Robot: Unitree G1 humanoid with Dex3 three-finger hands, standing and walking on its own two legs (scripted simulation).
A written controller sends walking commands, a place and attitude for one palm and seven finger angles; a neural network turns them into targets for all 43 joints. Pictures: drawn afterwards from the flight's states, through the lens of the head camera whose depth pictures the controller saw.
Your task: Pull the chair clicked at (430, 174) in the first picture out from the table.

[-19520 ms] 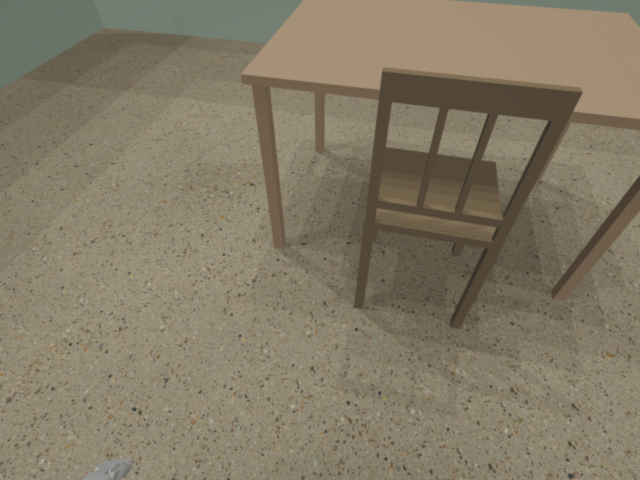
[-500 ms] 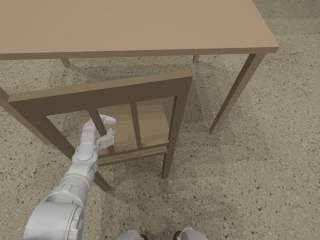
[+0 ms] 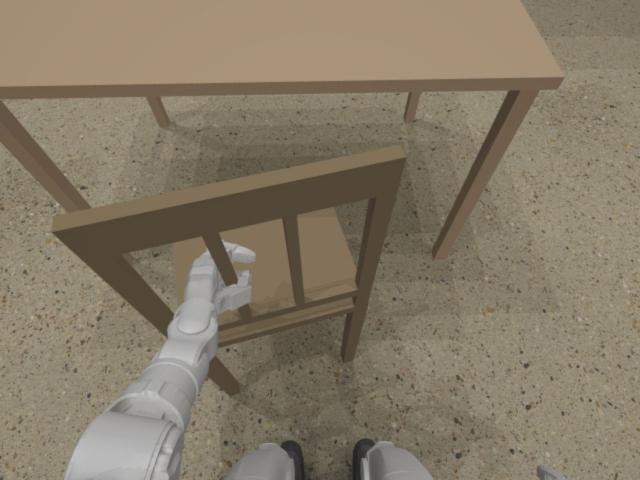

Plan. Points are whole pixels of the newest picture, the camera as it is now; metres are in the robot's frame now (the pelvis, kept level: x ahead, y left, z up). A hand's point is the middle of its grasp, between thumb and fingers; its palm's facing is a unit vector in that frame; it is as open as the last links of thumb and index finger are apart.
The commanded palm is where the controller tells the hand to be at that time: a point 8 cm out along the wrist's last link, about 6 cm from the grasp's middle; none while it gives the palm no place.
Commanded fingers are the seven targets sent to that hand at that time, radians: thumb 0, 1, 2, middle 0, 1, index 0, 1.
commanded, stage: step backward, pulling the chair out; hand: left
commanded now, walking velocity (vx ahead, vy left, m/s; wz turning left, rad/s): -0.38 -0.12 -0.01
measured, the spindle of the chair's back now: (231, 279) +0.39 +0.13 -0.07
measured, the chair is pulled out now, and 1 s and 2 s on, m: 0.18 0.35 0.63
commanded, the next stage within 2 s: stop walking, hand still on the chair in 1.74 s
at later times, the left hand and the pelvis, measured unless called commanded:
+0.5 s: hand (240, 332) +0.31 +0.11 -0.06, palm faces +0.08 -0.98 -0.20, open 5.1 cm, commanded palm +0.31 +0.16 -0.06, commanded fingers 0.00 0.90 0.90 -0.50 -1.45 -0.50 -1.45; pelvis -0.07 -0.03 +0.00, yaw -3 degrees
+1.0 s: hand (236, 412) +0.21 +0.10 -0.06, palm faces +0.02 -0.98 -0.18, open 5.1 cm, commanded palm +0.21 +0.16 -0.05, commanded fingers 0.00 0.90 0.90 -0.50 -1.45 -0.50 -1.45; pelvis -0.17 -0.02 +0.00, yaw -1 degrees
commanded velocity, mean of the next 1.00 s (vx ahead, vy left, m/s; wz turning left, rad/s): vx -0.38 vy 0.03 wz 0.07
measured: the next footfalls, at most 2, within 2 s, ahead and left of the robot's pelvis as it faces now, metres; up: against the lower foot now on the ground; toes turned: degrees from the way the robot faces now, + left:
right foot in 0.30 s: -0.01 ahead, -0.18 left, +0.00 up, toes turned -5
left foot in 0.56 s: +0.00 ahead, +0.11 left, +0.00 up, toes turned -4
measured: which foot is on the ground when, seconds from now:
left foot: down 0.00-0.38, up 0.40-0.54, down 0.56-0.84, up 0.86-1.00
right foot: down 0.00-0.06, up 0.08-0.28, down 0.30-1.00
